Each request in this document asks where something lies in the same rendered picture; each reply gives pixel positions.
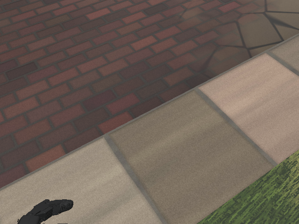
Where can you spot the left robot hand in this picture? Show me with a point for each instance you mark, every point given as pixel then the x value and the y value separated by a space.
pixel 46 209

